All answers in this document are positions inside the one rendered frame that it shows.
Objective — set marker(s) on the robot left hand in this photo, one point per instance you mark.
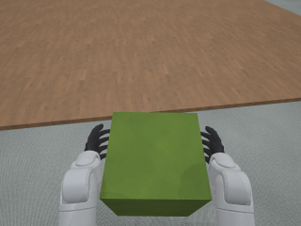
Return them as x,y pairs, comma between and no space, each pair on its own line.
94,141

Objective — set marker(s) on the robot right hand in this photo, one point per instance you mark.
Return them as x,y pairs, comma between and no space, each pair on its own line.
214,144

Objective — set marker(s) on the carton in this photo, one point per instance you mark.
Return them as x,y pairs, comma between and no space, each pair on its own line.
155,165

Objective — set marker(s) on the robot left forearm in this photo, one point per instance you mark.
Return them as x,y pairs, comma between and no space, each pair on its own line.
79,191

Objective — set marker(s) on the robot right forearm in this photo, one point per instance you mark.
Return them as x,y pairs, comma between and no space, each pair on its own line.
232,192

